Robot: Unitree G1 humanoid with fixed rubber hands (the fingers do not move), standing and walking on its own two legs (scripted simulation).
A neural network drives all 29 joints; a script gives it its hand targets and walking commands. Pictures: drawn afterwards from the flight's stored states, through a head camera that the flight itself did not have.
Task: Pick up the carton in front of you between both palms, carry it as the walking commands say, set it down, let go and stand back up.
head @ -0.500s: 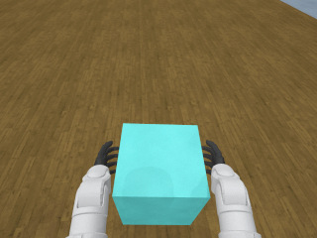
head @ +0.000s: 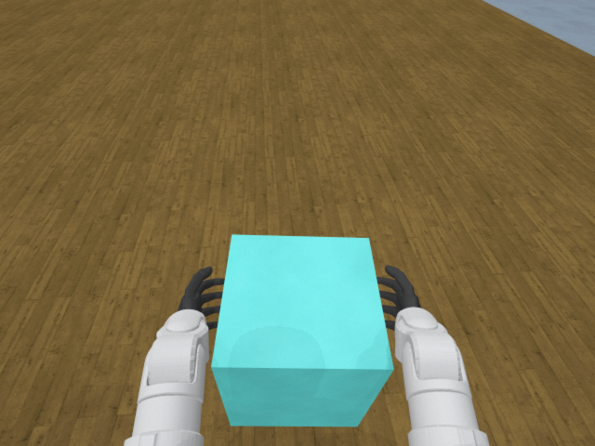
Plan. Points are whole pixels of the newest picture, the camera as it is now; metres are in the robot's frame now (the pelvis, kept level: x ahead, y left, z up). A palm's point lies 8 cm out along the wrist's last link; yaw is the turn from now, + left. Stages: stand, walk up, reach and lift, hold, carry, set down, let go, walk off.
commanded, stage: carry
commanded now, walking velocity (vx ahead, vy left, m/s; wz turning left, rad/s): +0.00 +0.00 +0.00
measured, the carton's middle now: (297, 335) +0.31 +0.00 -0.04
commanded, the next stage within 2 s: hold in 0.86 s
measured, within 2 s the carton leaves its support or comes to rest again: neither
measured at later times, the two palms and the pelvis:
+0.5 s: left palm (181, 330) +0.27 +0.16 +0.04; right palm (402, 328) +0.27 -0.14 +0.04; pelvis -0.02 +0.01 +0.00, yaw +0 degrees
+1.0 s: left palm (163, 348) +0.25 +0.18 +0.04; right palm (389, 332) +0.27 -0.12 +0.04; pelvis -0.03 +0.01 +0.01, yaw +6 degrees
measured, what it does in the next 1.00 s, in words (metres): stands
